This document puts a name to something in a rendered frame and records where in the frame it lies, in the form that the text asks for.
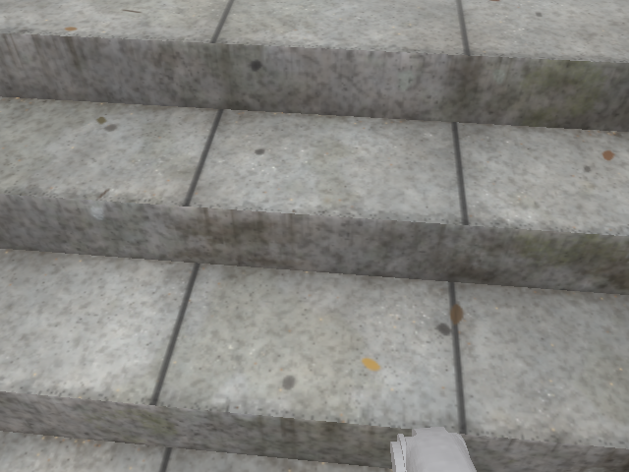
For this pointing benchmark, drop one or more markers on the right robot shin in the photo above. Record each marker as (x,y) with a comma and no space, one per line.
(460,437)

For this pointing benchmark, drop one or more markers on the right robot thigh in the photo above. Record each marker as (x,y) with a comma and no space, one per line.
(430,450)

